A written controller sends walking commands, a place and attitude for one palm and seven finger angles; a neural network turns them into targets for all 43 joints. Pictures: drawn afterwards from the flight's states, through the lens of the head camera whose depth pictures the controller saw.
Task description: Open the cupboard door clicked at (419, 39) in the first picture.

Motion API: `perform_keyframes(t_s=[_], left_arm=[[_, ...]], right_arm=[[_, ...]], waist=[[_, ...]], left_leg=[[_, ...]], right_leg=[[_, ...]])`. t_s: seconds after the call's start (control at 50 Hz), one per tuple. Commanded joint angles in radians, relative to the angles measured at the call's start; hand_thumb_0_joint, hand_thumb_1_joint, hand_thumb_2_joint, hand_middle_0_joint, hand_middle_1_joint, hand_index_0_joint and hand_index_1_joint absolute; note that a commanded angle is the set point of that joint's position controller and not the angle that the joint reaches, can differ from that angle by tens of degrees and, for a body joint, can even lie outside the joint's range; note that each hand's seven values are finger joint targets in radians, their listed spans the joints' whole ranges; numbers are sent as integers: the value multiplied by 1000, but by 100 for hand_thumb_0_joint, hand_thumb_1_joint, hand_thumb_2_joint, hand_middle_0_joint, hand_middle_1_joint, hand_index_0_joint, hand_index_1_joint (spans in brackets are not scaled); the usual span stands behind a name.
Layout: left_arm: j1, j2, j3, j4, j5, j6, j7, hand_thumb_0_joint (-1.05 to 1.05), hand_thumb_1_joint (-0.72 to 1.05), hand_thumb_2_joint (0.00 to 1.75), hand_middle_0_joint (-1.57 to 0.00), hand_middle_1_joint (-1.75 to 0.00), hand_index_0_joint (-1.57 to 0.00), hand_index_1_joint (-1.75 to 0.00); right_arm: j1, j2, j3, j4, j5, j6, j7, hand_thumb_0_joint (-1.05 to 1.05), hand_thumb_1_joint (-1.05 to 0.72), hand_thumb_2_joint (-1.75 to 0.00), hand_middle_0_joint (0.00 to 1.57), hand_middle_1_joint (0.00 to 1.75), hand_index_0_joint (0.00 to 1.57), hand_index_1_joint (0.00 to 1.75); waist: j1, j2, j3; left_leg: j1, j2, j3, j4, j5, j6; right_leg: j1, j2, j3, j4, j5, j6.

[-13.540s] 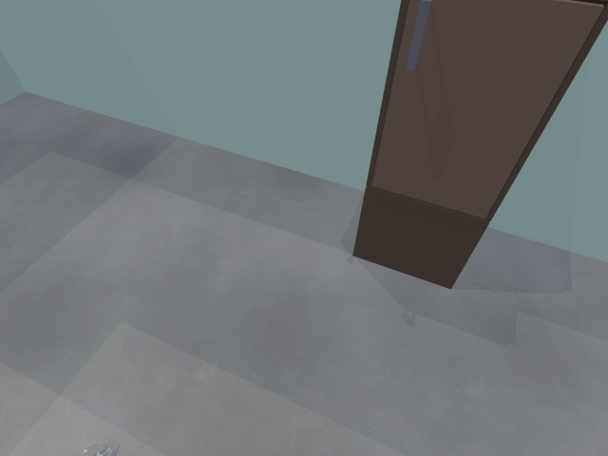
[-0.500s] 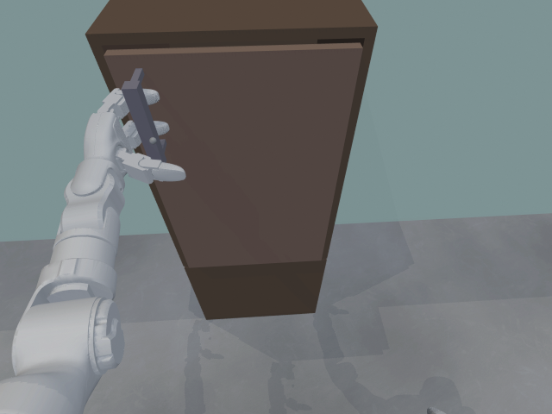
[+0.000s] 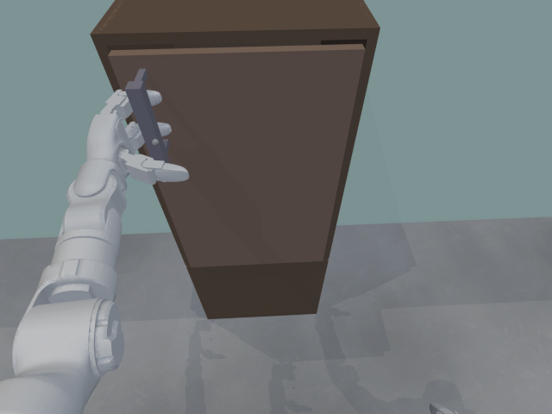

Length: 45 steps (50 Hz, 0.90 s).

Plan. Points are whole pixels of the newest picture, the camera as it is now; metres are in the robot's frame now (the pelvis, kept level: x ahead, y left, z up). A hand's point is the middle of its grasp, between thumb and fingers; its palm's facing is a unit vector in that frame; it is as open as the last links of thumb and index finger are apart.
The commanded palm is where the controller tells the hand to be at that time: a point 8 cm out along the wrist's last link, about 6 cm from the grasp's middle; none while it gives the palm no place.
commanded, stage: close the thumb around the handle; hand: left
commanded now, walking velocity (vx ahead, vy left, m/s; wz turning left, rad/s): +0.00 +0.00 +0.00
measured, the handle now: (152, 121) +0.51 +0.20 +0.16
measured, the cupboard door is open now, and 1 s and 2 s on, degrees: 0 5 42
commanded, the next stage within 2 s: pull the door open along its arc in 0.60 s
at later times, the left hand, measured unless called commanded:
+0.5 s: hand (154, 140) +0.45 +0.18 +0.17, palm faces +0.07 -1.00 +0.00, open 6.2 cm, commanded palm +0.43 +0.23 +0.16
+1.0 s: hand (159, 154) +0.43 +0.17 +0.17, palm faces +0.05 -1.00 +0.00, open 6.0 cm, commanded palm +0.37 +0.22 +0.16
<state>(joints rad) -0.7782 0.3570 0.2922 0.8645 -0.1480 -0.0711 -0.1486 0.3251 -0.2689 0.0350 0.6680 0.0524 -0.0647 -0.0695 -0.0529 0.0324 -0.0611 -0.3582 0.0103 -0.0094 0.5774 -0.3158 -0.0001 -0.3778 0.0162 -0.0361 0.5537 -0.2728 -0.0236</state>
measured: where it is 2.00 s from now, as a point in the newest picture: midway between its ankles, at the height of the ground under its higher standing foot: outside the picture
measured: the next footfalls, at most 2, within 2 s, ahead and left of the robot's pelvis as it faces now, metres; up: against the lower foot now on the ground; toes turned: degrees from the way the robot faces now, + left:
none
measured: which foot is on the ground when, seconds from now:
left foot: down 0.00-1.00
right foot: down 0.00-1.00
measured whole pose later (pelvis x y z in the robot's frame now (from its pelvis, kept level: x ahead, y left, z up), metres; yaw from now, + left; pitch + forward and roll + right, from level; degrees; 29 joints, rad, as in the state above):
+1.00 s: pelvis +0.01 +0.01 +0.00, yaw -1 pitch +4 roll +0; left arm -0.56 0.28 0.27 0.56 -0.17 0.01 -0.11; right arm 0.32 -0.26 0.02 0.64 0.05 -0.04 -0.05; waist -0.03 0.05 -0.08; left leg -0.29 0.01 0.02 0.54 -0.32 0.01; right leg -0.32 0.02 -0.01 0.53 -0.27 -0.02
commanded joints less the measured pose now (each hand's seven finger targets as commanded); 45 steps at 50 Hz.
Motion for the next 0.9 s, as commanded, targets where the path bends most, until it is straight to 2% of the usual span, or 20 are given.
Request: perform_keyframes(t_s=[0.0, 0.04, 0.14, 0.22, 0.24, 0.26, 0.28, 0.3, 0.32, 0.36, 0.38, 0.42, 0.46, 0.48, 0.52, 0.54, 0.64, 0.68, 0.7, 0.88], left_arm=[[-481, 226, 36, -236, -9, -67, -4, 0, -16, 44, -32, -124, -32, -124], [-500, 215, 15, -235, -6, -69, -2, 0, -5, 49, -33, -125, -33, -125], [-459, 266, 69, -235, -11, -66, -2, 0, 23, 61, -35, -128, -35, -128], [-471, 232, 41, -242, -12, -61, -10, 0, 45, 71, -37, -130, -37, -130], [-467, 236, 41, -235, -13, -60, -8, 0, 51, 73, -37, -131, -37, -131], [-463, 203, 16, -229, -17, -56, -12, 0, 56, 76, -38, -131, -38, -131], [-506, 222, 31, -250, -19, -59, -8, 0, 62, 78, -38, -132, -38, -132], [-479, 250, 57, -244, -13, -61, -5, 0, 68, 80, -38, -133, -38, -133], [-470, 220, 29, -258, -10, -59, -5, 0, 73, 83, -39, -133, -39, -133], [-464, 188, 9, -260, -13, -58, 0, 0, 84, 88, -40, -134, -40, -134], [-462, 212, 31, -273, -13, -59, 3, 0, 90, 90, -40, -135, -40, -135], [-463, 182, 6, -288, -12, -55, 3, 0, 90, 90, -40, -135, -40, -135], [-458, 186, 3, -265, -10, -50, 7, 0, 90, 90, -40, -135, -40, -135], [-483, 181, -6, -270, -5, -50, 7, 0, 90, 90, -40, -135, -40, -135], [-486, 191, 15, -262, -8, -43, 15, 0, 90, 90, -40, -135, -40, -135], [-462, 228, 47, -254, -5, -43, 21, 0, 90, 90, -40, -135, -40, -135], [-437, 225, 49, -288, -5, -47, 24, 0, 90, 90, -40, -135, -40, -135], [-422, 252, 74, -294, -7, -47, 20, 0, 90, 90, -40, -135, -40, -135], [-474, 183, 7, -296, -9, -44, 15, 0, 90, 90, -40, -135, -40, -135], [-220, 141, 19, -482, -33, -23, 17, 0, 90, 90, -40, -135, -40, -135]], right_arm=[[3, -130, -50, -117, -2, -37, -12, 0, -90, -90, 20, 30, 20, 30], [9, -132, -50, -114, -3, -34, -12, 0, -90, -90, 20, 30, 20, 30], [8, -137, -52, -123, -5, -30, -12, 0, -90, -90, 20, 30, 20, 30], [0, -131, -52, -125, 0, -27, -12, 0, -90, -90, 20, 30, 20, 30], [9, -136, -50, -122, -2, -26, -12, 0, -90, -90, 20, 30, 20, 30], [0, -132, -50, -125, 1, -26, -12, 0, -90, -90, 20, 30, 20, 30], [4, -135, -52, -123, -1, -28, -12, 0, -90, -90, 20, 30, 20, 30], [10, -136, -54, -120, -4, -27, -12, 0, -90, -90, 20, 30, 20, 30], [4, -133, -52, -126, -2, -26, -11, 0, -90, -90, 20, 30, 20, 30], [7, -131, -55, -122, -4, -27, -7, 0, -90, -90, 20, 30, 20, 30], [9, -134, -57, -121, -5, -27, -7, 0, -90, -90, 20, 30, 20, 30], [4, -130, -56, -122, -4, -28, -6, 0, -90, -90, 20, 30, 20, 30], [7, -134, -56, -116, -3, -23, -6, 0, -90, -90, 20, 30, 20, 30], [6, -133, -55, -116, -3, -23, -7, 0, -90, -90, 20, 30, 20, 30], [9, -132, -56, -114, -6, -23, -7, 0, -90, -90, 20, 30, 20, 30], [15, -138, -57, -113, -9, -20, -9, 0, -90, -90, 20, 30, 20, 30], [3, -131, -54, -127, -10, -16, -7, 0, -90, -90, 20, 30, 20, 30], [-1, -132, -54, -130, -8, -15, -8, 0, -90, -90, 20, 30, 20, 30], [-8, -126, -50, -129, -5, -15, -8, 0, -90, -90, 20, 30, 20, 30], [-51, -117, -59, -167, -2, -22, 8, 0, -90, -90, 20, 30, 20, 30]], waist=[[0, 20, -323], [-13, -10, -305], [6, -25, -327], [-2, 11, -310], [-4, -19, -306], [-7, -5, -290], [-12, -1, -303], [3, -4, -324], [1, 23, -329], [-6, -9, -323], [1, -5, -335], [-1, 21, -338], [-10, -22, -305], [-12, 3, -300], [-8, -5, -312], [0, -26, -321], [7, -12, -334], [17, -8, -333], [-9, -4, -310], [55, 1, -365]], left_leg=[[120, -22, 7, -42, 302, 41], [116, -19, 1, -44, 295, 42], [104, -20, 6, -43, 308, 43], [117, -18, 5, -42, 302, 40], [114, -17, -1, -44, 304, 41], [112, -16, 1, -46, 293, 39], [121, -17, -1, -45, 290, 40], [121, -16, -5, -46, 305, 37], [129, -17, -2, -43, 321, 36], [138, -13, -8, -41, 339, 37], [140, -12, -8, -42, 343, 36], [150, -14, -3, -39, 346, 35], [131, -11, -8, -45, 333, 37], [136, -11, -10, -47, 331, 35], [136, -13, -10, -45, 326, 35], [132, -13, -8, -43, 333, 38], [128, -16, 3, -43, 354, 38], [120, -15, 4, -48, 348, 36], [127, -15, 5, -47, 338, 36], [171, -10, 9, -53, 440, 33]], right_leg=[[156, -4, 14, -38, 358, -6], [147, -3, 7, -41, 343, -4], [179, -4, 12, -35, 367, -4], [150, -1, 11, -39, 352, -7], [154, 0, 6, -38, 346, -7], [139, 0, 6, -41, 336, -6], [135, -1, 8, -43, 333, -5], [151, 0, 6, -37, 337, -9], [148, 0, 8, -34, 349, -10], [139, 2, 1, -34, 354, -7], [147, 2, 2, -32, 358, -8], [143, 2, 3, -34, 361, -8], [137, 3, -1, -38, 349, -7], [127, 3, -1, -38, 340, -8], [131, 3, -1, -38, 338, -8], [147, 2, 0, -38, 345, -8], [178, 0, 5, -34, 382, -7], [188, 0, 6, -33, 385, -8], [163, 1, 4, -39, 376, -6], [237, 3, -2, -29, 449, -12]])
